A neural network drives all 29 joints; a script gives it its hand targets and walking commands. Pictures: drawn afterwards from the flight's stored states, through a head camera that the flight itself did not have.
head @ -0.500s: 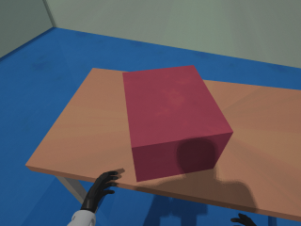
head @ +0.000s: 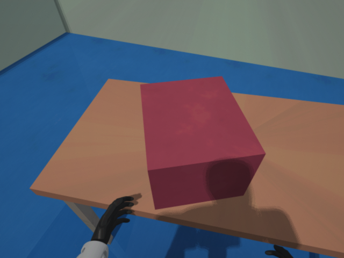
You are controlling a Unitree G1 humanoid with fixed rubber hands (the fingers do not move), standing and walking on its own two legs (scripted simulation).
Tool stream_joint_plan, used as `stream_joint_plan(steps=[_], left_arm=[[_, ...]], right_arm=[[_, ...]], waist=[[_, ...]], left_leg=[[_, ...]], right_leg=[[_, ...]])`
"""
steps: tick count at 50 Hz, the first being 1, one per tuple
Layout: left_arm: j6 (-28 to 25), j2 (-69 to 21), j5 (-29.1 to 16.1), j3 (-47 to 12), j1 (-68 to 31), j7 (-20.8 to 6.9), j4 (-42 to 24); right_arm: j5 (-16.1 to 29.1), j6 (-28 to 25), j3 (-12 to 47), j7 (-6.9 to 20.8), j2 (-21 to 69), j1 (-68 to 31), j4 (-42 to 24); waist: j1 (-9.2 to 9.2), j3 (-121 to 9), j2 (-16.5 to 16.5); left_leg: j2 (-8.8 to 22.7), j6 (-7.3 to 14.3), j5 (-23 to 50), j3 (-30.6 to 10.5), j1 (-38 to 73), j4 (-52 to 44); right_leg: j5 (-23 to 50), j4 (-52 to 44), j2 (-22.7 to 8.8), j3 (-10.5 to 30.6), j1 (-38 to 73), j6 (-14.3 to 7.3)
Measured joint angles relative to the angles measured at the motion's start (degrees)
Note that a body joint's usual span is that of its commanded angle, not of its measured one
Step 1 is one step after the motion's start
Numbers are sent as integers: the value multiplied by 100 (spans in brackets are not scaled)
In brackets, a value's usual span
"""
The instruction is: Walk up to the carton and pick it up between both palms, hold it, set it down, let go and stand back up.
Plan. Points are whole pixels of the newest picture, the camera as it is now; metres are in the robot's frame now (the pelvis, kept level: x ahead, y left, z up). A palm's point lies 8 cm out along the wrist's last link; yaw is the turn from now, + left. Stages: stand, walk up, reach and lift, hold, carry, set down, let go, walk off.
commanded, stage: stand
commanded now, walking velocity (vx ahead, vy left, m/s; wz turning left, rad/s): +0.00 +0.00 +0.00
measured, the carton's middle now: (190, 138) +0.44 -0.03 +0.02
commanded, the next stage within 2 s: none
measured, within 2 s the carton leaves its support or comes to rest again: neither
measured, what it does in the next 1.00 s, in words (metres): stands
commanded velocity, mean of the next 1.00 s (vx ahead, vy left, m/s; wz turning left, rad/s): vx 0.00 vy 0.00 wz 0.00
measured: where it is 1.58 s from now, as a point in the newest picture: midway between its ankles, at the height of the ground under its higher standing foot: outside the picture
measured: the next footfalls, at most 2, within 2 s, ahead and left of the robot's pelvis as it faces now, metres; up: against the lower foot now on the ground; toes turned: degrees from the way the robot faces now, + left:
none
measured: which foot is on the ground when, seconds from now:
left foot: down 0.00-1.00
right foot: down 0.00-1.00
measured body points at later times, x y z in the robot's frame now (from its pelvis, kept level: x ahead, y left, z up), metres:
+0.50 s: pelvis +0.01 -0.01 +0.00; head +0.02 +0.00 +0.45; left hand +0.22 +0.18 -0.03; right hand +0.12 -0.26 -0.11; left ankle -0.01 +0.15 -0.73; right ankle +0.01 -0.07 -0.73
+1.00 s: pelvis +0.01 -0.01 +0.00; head +0.02 +0.00 +0.45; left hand +0.22 +0.18 -0.03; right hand +0.12 -0.26 -0.11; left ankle -0.01 +0.15 -0.73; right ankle +0.01 -0.07 -0.73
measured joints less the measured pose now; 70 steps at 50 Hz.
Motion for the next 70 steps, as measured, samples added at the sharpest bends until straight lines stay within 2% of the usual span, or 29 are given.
stream_joint_plan(steps=[45, 70], left_arm=[[15, 64, -50, 24, 73, -48, -115], [71, 47, -24, -63, 13, 7, -122]], right_arm=[[-27, 3, 64, -127, -43, -1, 140], [53, 56, 40, -149, -32, -3, 88]], waist=[[68, 86, -12], [-15, 141, -4]], left_leg=[[42, -81, -9, -138, 125, -116], [-19, -25, -9, -159, 119, -35]], right_leg=[[-69, -95, 41, -141, 162, -53], [-49, -64, -21, -168, 197, 5]])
